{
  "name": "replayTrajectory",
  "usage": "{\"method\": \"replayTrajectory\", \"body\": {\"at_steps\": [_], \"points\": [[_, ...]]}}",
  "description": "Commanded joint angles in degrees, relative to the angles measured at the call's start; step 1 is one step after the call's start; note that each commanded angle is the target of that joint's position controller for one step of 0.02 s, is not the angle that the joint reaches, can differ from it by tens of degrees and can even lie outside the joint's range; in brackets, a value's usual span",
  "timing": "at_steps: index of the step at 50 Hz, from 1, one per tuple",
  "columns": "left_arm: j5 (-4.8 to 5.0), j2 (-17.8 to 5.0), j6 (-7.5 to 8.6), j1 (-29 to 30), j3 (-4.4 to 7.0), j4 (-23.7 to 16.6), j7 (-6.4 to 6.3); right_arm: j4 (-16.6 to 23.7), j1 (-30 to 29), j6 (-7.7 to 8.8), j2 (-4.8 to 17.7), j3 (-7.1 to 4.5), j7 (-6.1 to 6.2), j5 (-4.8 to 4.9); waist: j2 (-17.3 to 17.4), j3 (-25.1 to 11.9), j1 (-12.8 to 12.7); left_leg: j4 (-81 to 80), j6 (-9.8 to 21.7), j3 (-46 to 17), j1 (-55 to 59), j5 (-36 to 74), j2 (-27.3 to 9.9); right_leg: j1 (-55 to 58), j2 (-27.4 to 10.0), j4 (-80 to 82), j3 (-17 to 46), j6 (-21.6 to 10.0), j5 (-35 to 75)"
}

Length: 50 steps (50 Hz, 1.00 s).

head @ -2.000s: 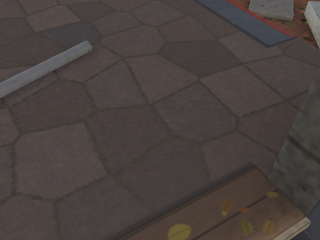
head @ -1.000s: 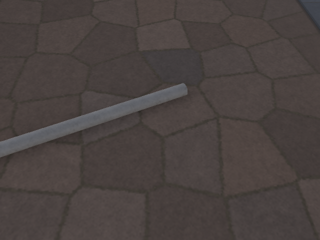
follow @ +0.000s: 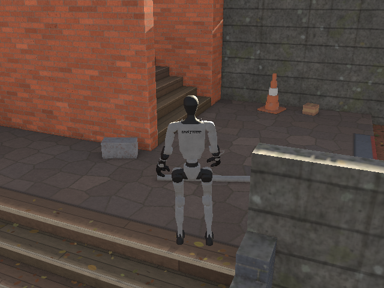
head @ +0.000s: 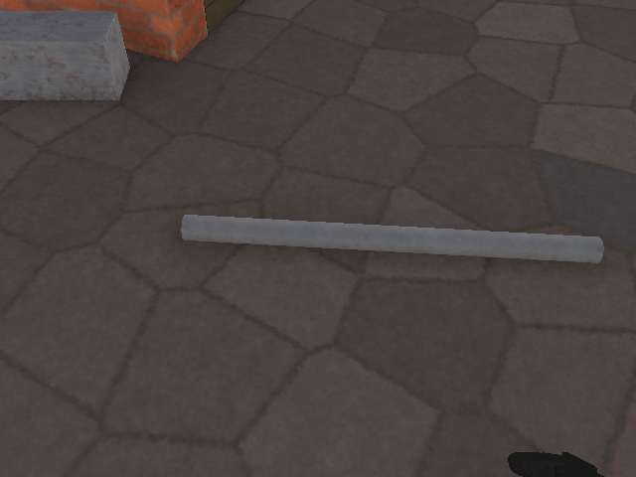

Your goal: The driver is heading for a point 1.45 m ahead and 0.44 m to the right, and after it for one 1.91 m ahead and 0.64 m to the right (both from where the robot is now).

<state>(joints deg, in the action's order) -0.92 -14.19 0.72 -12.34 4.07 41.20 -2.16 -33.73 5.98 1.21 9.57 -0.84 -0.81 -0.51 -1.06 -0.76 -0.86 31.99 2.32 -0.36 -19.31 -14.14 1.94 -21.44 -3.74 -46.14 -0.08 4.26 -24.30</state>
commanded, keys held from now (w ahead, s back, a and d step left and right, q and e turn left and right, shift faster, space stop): w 1.00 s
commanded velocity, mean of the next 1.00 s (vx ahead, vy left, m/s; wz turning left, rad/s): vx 0.40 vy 0.00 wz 0.02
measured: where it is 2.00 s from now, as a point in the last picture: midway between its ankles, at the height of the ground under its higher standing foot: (352, 316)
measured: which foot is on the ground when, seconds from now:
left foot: down 0.00-0.10, up 0.12-0.50, down 0.52-1.00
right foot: up 0.00-0.06, down 0.08-0.54, up 0.56-1.00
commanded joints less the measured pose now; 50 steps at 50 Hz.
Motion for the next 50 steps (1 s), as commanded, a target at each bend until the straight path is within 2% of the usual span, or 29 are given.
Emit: {"method": "replayTrajectory", "body": {"at_steps": [1, 2, 3, 4, 5, 6, 7, 8, 9, 11, 14, 17, 19, 22, 24, 26, 27, 28, 29, 30, 33, 35, 37, 39, 41, 43, 46, 48, 50], "points": [[-2.21, -2.94, 4.54, -9.57, 0.6, -1.29, 5.45, 2.21, -2.15, 2.58, 15.56, -5.18, -1.84, 1.12, 2.89, 3.9, -3.05, -15.28, 7.86, -20.84, -10.63, -31.27, -15.15, 7.44, 2.66, 5.23, -3.94, -1.0, -0.34], [-2.54, -5.09, 5.16, -9.61, 1.51, -2.39, 6.22, 1.88, -1.66, 2.34, 15.64, -5.82, -1.4, 0.98, 6.6, 3.11, -2.45, -15.99, 8.86, -22.32, -7.98, -35.08, -15.53, 6.27, 3.96, 8.81, -5.39, -3.37, -2.38], [-1.91, -5.73, 6.07, -8.38, 1.71, -3.43, 5.87, 1.82, -1.64, 2.51, 13.2, -5.27, -0.74, 0.94, 7.7, 2.13, -2.3, -14.65, 8.79, -24.24, -6.27, -34.32, -15.89, 7.51, 2.96, 14.28, -3.74, -6.89, -0.57], [-0.99, -4.33, 7.11, -9.63, 1.18, -3.54, 5.17, 1.69, -2.29, 2.68, 8.23, -3.69, 0.04, 0.78, 5.83, -0.46, -3.83, -9.28, 6.75, -23.45, -8.99, -31.52, -13.88, 14.45, -0.42, 20.46, 0.78, -11.21, 1.32], [-0.06, -5.16, 8.29, -11.6, 0.94, -2.74, 3.88, 3.52, -5.48, 3.77, 2.44, -1.77, 0.15, 0.85, -0.68, 0.86, -6.5, 5.16, 0.85, -11.24, -22.63, -23.08, -5.42, 21.16, -10.45, 28.15, 19.22, -22.74, -14.4], [-1.93, -7.38, 8.31, -13.05, 1.36, -1.28, 2.82, 4.43, -10.19, 4.07, 3.85, -2.18, -0.16, -1.65, -7.16, 5.62, -8.76, 19.33, -2.25, -5.07, -39.6, -15.62, 0.25, 25.93, -20.31, 39.57, 44.2, -31.56, -24.97], [-3.09, -6.45, 8.21, -9.21, 0.9, -2.75, 1.86, 3.05, -10.13, 4.55, 6.05, -2.84, -0.2, -0.93, -3.48, 5.29, -7.3, 26.11, -0.55, -10.7, -42.67, -9.25, -0.85, 26.4, -20.02, 40.03, 40.59, -27.5, -19.77], [-2.73, -4.67, 7.83, -7.48, 0.42, -2.45, 1.89, 1.41, -7.62, 4.96, 7.98, -3.65, 0.51, -1.06, -3.73, 2.66, -5.23, 31.46, -0.04, -8.63, -40.05, -6.78, -0.94, 25.99, -16.96, 38.76, 32.16, -23.83, -11.16], [-2.44, -1.83, 7.56, -8.65, -0.75, -1.56, 2.29, 0.73, -6.36, 5.12, 8.52, -4.1, 1.11, -2.57, -4.27, 0.58, -4.39, 35.11, 0.9, -7.71, -37.33, -5.37, -1.1, 26.04, -14.13, 38.41, 25.56, -21.09, -3.96], [-2.2, 0.54, 6.95, -7.96, -2.03, -0.91, 2.74, -0.02, -5.23, 4.97, 7.32, -4.01, 0.42, -3.73, -2.69, 0.49, -2.55, 37.56, 1.04, -4.47, -33.38, -0.95, -2.69, 23.06, -10.65, 39.0, 15.19, -18.11, 6.67], [-3.52, 0.9, 6.82, -11.82, -2.84, 1.95, 3.77, -1.12, -5.56, 4.34, 5.2, -3.21, -1.59, -2.89, -3.24, 1.19, -3.38, 33.33, -0.07, -0.69, -33.11, 6.28, -5.41, 22.76, -9.06, 40.66, 8.59, -17.79, 14.61], [-2.62, -0.1, 6.98, -15.62, -3.09, 4.41, 5.22, -0.92, -8.49, 3.7, 3.28, -2.25, -2.65, -2.67, -2.95, 1.5, -4.88, 18.66, -0.71, 4.14, -23.94, 7.42, -5.78, 20.15, -7.06, 40.51, 2.95, -17.52, 23.67], [-1.81, -2.05, 7.01, -18.54, -2.94, 6.25, 5.75, 0.91, -11.66, 2.91, 3.6, -2.2, -2.85, -2.86, -4.72, 3.46, -5.49, 12.95, 0.06, 5.52, -20.82, 4.41, -5.07, 20.51, -9.58, 39.82, 3.94, -17.95, 26.78], [-1.22, -4.02, 7.22, -17.93, -2.23, 6.91, 5.5, 2.04, -12.62, 2.71, 5.2, -2.43, -2.15, -2.87, -5.86, 4.43, -4.23, 6.08, 2.74, 4.07, -21.4, 1.62, -4.31, 28.04, -13.8, 37.45, 5.94, -17.55, 30.74], [-1.53, -5.92, 6.73, -16.46, -1.66, 7.14, 5.15, 2.13, -11.36, 3.26, 7.23, -3.15, -1.62, -1.71, -6.1, 2.9, -1.03, 0.8, 5.17, 6.78, -12.07, 7.1, -1.3, 27.3, -13.51, 33.56, 3.98, -16.25, 44.18], [-2.64, -5.26, 6.87, -16.62, -1.73, 6.9, 4.94, -0.18, -2.13, 4.33, 11.62, -5.03, -0.88, -0.6, -3.63, -6.42, 3.32, 1.25, 9.41, 6.26, 12.1, 14.45, 0.1, 19.07, -5.93, 18.56, -2.47, -10.42, 56.04], [-3.45, 0.73, 7.01, -25.52, -3.27, 5.71, 4.25, -2.7, 9.45, 4.34, 13.03, -4.95, -0.36, -1.4, 6.83, -23.0, 2.7, 4.53, 19.12, -7.84, 41.5, 24.58, -10.15, 3.3, 0.54, 1.88, -2.42, -6.2, 37.89], [3.39, -2.97, 6.94, -14.83, -2.92, 5.29, 1.69, -5.88, 24.02, 2.68, 19.05, -7.76, 0.48, 2.67, 8.02, -19.45, 13.08, -4.29, 20.01, -32.37, 49.96, 25.07, -23.96, -19.59, 6.1, -23.7, -1.91, -2.15, 7.1], [4.44, -4.34, 7.9, -10.34, -2.01, 3.89, 1.35, -7.33, 24.89, 2.72, 16.39, -6.45, 0.97, 2.75, 5.13, -17.24, 12.01, -9.01, 18.16, -37.75, 45.97, 26.6, -26.5, -26.05, 5.74, -35.6, 7.54, -2.84, -8.48], [4.57, -3.32, 8.12, -5.24, -1.84, 1.54, 1.06, -7.39, 18.67, 2.9, 14.58, -5.62, 1.18, 2.01, 4.18, -9.1, 8.98, -10.63, 15.36, -29.1, 36.05, 28.02, -24.74, -29.17, 2.29, -37.85, 8.09, -4.0, -3.3], [2.62, -2.09, 5.91, -3.32, -1.28, -0.95, 1.29, -7.81, 9.12, 3.77, 4.9, -2.8, -0.19, 0.44, 6.74, -2.27, 0.99, -19.27, 11.16, -12.55, 15.87, 17.74, -17.18, -21.98, -4.2, -31.95, 5.0, -6.06, 7.83], [2.71, -0.67, 4.41, -4.81, -1.29, -0.93, 1.82, -8.66, 7.16, 4.12, 5.98, -3.08, -0.77, 0.87, 5.96, 1.41, -1.56, -23.46, 10.82, -9.03, 9.12, 11.4, -15.51, -21.86, -5.35, -30.46, 4.54, -6.14, 9.64], [1.77, -1.11, 3.72, -1.99, -1.26, -2.19, 1.82, -9.31, 6.64, 4.73, 8.86, -3.57, -0.83, 0.51, 3.29, 4.64, -2.64, -25.61, 10.81, -5.08, 3.79, 14.78, -13.94, -23.07, -5.62, -24.52, 3.81, -5.29, 14.67], [0.94, -1.58, 4.09, 2.83, -1.53, -3.49, 2.08, -10.14, 7.76, 5.03, 9.77, -3.57, 0.06, 0.64, 2.47, 5.22, -1.81, -25.54, 10.04, -0.7, 2.09, 19.42, -11.02, -21.38, -5.08, -13.67, 2.11, -4.51, 23.84], [1.08, -1.16, 4.84, 8.06, -2.08, -4.19, 2.74, -10.77, 10.38, 5.0, 10.82, -3.67, 0.7, 1.0, 2.11, 4.51, 0.66, -25.82, 8.71, 1.58, 2.61, 20.37, -9.44, -15.97, -3.18, -0.75, -0.52, -4.8, 32.25], [1.78, -1.19, 5.22, 13.99, -2.37, -5.58, 3.46, -12.09, 14.53, 4.94, 13.01, -4.19, 1.32, 1.91, 1.81, 5.03, 3.05, -27.16, 8.54, 0.15, 8.01, 17.04, -11.23, -14.75, -1.85, 7.39, -1.0, -4.98, 35.11], [2.06, -3.06, 5.42, 18.55, -1.88, -7.19, 4.69, -13.64, 17.66, 3.58, 14.12, -4.65, 1.44, 2.07, 2.49, 5.8, 3.93, -23.28, 7.96, -0.89, 20.71, 19.93, -14.81, -18.77, -0.81, 14.4, -0.14, -6.43, 30.33], [1.94, -4.78, 5.51, 17.02, -1.24, -7.02, 5.2, -13.85, 17.57, 2.53, 14.59, -4.84, 1.5, 1.88, 4.39, 4.0, 2.5, -17.76, 6.76, -1.18, 26.48, 31.5, -15.99, -16.96, 0.91, 15.81, -1.14, -8.31, 24.12], [1.99, -8.55, 5.01, 7.05, 0.57, -4.55, 5.14, -13.86, 16.15, 1.63, 15.77, -5.23, 1.98, 1.4, 7.07, -2.1, -3.36, -5.15, 4.91, 0.14, 28.17, 51.53, -14.86, -4.23, 4.73, 16.96, -3.51, -11.35, 20.82]]}}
